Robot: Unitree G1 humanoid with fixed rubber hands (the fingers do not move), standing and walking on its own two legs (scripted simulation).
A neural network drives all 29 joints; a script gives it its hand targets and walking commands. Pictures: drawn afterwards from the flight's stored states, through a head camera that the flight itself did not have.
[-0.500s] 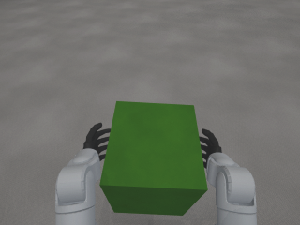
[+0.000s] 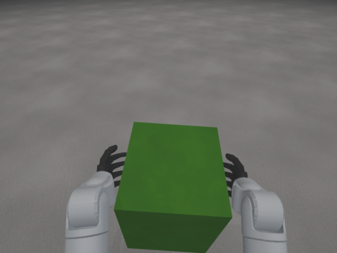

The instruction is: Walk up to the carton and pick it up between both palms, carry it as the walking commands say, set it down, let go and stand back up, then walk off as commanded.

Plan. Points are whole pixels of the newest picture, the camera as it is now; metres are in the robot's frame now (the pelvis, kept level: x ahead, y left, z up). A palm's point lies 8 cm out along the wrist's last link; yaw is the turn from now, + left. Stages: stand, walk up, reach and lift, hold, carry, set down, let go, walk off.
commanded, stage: carry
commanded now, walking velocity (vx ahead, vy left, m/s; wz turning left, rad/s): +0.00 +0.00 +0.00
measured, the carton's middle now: (170, 189) +0.29 +0.00 +0.03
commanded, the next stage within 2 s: hold in 1.88 s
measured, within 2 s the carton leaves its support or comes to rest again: neither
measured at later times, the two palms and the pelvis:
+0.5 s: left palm (106, 184) +0.27 +0.14 +0.10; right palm (236, 186) +0.27 -0.15 +0.08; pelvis +0.00 -0.01 +0.00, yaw +1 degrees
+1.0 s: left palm (114, 197) +0.24 +0.12 +0.09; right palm (249, 198) +0.24 -0.17 +0.07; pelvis -0.03 -0.03 +0.00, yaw +1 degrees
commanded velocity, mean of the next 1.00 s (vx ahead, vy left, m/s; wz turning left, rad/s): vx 0.00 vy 0.00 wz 0.00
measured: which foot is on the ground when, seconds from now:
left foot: down 0.00-1.00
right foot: down 0.00-1.00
